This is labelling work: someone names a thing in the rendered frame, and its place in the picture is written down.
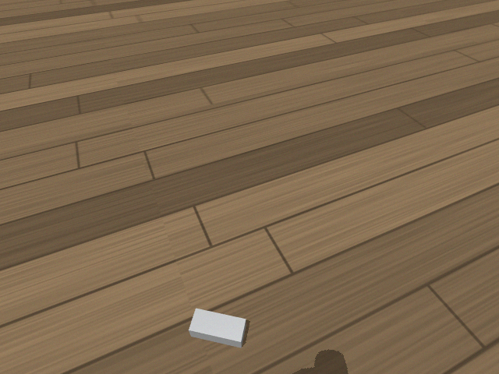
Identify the carton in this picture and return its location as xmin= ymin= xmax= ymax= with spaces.
xmin=189 ymin=309 xmax=246 ymax=348

